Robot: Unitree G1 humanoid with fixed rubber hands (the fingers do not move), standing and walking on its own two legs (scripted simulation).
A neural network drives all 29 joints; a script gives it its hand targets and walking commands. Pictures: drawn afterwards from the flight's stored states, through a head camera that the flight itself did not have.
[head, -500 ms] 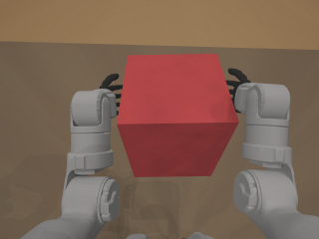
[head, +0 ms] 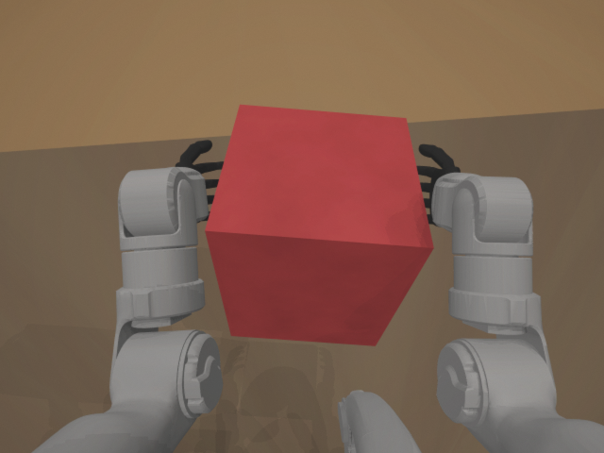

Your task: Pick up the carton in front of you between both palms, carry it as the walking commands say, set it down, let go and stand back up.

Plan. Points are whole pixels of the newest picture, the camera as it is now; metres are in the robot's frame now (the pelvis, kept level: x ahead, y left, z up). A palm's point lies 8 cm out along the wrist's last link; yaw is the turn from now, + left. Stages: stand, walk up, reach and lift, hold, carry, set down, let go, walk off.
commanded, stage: carry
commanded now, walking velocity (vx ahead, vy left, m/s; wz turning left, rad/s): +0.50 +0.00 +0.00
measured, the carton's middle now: (312, 234) +0.37 -0.03 +0.07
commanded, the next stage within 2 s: none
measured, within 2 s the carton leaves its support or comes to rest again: neither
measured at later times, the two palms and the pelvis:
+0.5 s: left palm (156, 14) +0.68 +0.16 +0.22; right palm out of the picture +0.72 -0.13 +0.23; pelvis +0.33 -0.02 +0.05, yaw +1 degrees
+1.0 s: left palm out of the picture +1.03 +0.13 +0.27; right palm out of the picture +1.04 -0.17 +0.27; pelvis +0.65 -0.02 +0.10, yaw +0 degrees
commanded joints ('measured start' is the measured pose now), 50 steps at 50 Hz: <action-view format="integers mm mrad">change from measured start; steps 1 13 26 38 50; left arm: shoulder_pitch -763 -849 -860 -777 -796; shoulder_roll -986 -1084 -1096 -1011 -1045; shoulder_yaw -531 -634 -619 -517 -584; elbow -150 -144 -70 -124 -68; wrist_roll -342 -494 -544 -369 -445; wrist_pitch -55 -50 -28 -53 -43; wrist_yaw -153 -216 -250 -166 -208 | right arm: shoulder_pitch -993 -801 -716 -1013 -840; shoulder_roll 1156 1065 973 1170 1081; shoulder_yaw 618 495 464 605 501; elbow -247 -8 54 -240 11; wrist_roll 553 375 257 553 397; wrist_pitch -29 1 13 -30 6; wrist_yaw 269 263 206 264 272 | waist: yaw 37 215 94 40 221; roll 92 -8 -114 84 -82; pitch -518 -569 -506 -540 -578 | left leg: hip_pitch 473 -563 72 504 -551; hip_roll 261 22 -79 272 0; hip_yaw -341 -168 145 -393 -156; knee -187 925 112 -168 910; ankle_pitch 281 -20 121 248 -64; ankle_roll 186 -15 22 188 -31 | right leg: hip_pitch -128 994 622 -154 1056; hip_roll -39 -280 -192 -28 -304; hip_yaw -13 464 -26 2 576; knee -173 -805 -759 -86 -856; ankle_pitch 22 470 618 -26 318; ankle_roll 4 -240 -101 -1 -274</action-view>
